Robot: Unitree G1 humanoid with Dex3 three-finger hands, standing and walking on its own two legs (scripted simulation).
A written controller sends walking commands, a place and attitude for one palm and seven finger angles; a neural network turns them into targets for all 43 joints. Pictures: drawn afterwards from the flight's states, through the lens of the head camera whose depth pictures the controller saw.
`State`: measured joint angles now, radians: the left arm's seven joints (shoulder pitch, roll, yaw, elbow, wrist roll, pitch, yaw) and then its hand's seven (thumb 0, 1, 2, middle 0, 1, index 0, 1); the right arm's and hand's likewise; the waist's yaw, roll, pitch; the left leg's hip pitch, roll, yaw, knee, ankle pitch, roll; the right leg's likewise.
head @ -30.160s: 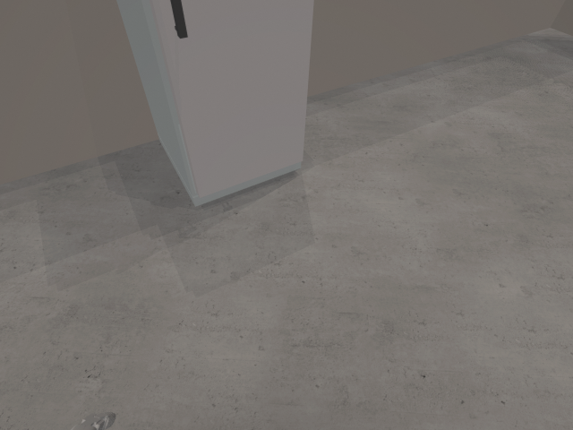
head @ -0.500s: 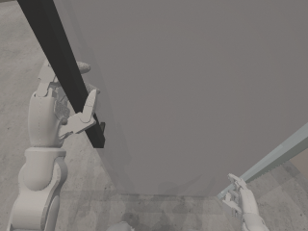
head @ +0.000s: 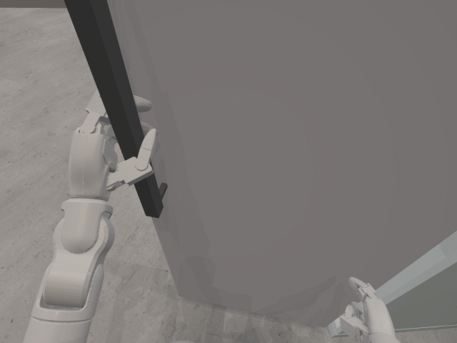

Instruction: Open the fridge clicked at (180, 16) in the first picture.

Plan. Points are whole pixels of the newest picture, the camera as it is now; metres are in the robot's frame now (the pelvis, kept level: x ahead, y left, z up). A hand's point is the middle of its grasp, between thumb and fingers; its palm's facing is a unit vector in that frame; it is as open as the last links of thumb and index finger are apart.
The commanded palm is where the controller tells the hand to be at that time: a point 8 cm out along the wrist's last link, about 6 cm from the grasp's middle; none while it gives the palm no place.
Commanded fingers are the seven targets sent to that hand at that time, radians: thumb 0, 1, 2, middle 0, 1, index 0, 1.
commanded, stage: stop walking and hold the door back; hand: left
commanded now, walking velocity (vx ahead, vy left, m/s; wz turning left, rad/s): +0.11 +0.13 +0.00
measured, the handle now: (134, 115) +0.34 +0.15 +0.25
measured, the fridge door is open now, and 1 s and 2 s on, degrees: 75 74 70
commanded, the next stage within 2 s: loosen the grip on the handle in 1.20 s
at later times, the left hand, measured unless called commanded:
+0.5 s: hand (149, 142) +0.33 +0.14 +0.21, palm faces -0.02 -0.99 -0.13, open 5.9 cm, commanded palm +0.31 +0.20 +0.20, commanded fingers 0.00 0.90 0.90 -0.45 -1.40 -0.45 -1.40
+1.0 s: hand (147, 150) +0.31 +0.14 +0.21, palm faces +0.02 -0.99 -0.11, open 5.9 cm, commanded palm +0.30 +0.19 +0.20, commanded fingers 0.00 0.90 0.90 -0.45 -1.40 -0.45 -1.40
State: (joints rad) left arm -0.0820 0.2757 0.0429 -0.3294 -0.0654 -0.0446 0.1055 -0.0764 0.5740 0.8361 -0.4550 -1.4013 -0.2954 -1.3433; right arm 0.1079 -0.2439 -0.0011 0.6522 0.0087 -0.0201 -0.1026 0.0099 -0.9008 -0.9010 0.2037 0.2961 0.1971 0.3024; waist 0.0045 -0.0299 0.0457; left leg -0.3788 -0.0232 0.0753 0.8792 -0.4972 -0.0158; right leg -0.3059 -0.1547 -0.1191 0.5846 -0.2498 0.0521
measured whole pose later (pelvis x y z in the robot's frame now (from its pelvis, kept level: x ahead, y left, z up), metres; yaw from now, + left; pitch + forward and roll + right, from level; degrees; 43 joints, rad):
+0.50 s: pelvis -0.08 +0.05 +0.00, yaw -1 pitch -4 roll -3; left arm -0.63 0.20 -0.02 0.42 -0.07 -0.06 0.10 -0.06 0.62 0.84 -0.45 -1.40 -0.39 -1.40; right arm 0.21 -0.22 0.02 0.74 0.02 0.02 -0.10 0.01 -0.90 -0.90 0.21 0.30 0.20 0.30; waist -0.02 0.04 0.03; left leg -0.28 0.01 0.13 0.61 -0.27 0.11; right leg -0.39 -0.03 -0.01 0.85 -0.41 0.01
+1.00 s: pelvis -0.07 +0.03 +0.01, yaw -4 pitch -1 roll -2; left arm -0.45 0.23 0.03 0.23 -0.07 -0.05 0.10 -0.05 0.66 0.81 -0.45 -1.40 -0.35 -1.40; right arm 0.15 -0.23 0.02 0.69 0.02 -0.01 -0.10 0.01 -0.90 -0.90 0.20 0.30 0.20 0.30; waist 0.00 0.02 -0.02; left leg -0.27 0.04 0.17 0.52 -0.23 0.06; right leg -0.24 -0.01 -0.07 0.45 -0.19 0.01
